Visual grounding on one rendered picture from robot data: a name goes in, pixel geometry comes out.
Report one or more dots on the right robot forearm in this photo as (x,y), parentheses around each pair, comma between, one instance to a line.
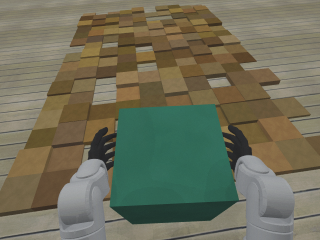
(270,200)

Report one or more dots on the left robot forearm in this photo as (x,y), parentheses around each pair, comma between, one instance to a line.
(80,203)

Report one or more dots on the carton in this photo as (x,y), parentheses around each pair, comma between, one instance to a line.
(171,165)

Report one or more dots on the robot left hand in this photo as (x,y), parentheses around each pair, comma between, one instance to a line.
(98,147)

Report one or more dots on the robot right hand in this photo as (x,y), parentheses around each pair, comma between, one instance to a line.
(240,147)

